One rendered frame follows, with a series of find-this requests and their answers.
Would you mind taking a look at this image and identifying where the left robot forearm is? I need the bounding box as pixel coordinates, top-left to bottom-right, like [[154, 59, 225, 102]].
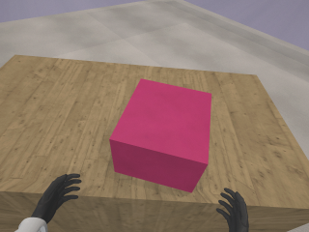
[[15, 217, 48, 232]]

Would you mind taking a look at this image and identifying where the pedestal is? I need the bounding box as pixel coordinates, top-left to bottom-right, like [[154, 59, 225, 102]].
[[0, 54, 309, 232]]

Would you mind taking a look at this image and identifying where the right robot hand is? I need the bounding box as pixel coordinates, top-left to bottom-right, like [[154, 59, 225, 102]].
[[216, 188, 249, 232]]

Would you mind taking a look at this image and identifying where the carton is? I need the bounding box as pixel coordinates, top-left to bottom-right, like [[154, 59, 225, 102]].
[[109, 78, 211, 193]]

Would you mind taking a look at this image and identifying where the left robot hand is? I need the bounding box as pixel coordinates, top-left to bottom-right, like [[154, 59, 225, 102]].
[[31, 173, 82, 224]]

